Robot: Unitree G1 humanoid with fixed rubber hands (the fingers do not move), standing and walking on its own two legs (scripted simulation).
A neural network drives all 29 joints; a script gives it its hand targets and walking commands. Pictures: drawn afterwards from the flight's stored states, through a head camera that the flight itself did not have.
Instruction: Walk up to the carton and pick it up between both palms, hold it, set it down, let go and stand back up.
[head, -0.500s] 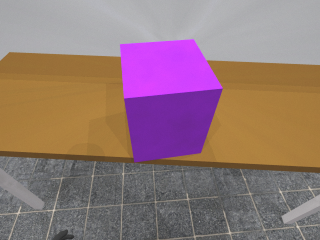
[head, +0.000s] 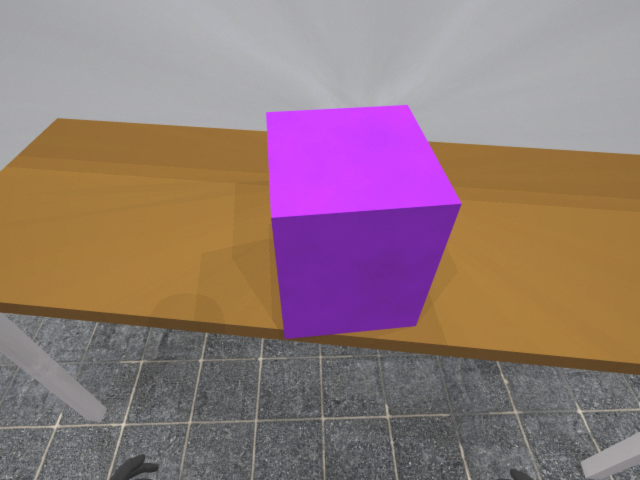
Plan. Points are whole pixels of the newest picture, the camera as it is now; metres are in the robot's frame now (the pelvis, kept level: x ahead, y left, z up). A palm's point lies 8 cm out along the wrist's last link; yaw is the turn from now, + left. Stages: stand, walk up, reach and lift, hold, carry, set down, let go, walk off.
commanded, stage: walk up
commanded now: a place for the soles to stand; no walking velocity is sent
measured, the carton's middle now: (344, 224) +0.46 -0.02 +0.08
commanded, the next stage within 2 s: reach and lift in 0.70 s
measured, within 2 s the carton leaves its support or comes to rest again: neither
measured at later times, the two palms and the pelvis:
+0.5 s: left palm out of the picture +0.06 +0.30 -0.09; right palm out of the picture +0.12 -0.24 -0.10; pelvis -0.01 +0.02 -0.01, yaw +3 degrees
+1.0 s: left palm (104, 470) +0.17 +0.27 -0.06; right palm out of the picture +0.16 -0.24 -0.07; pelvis +0.00 -0.01 +0.01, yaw +0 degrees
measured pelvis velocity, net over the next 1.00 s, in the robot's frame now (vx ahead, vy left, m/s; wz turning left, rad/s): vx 0.00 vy -0.01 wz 0.01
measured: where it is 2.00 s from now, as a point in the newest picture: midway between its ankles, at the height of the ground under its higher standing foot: outside the picture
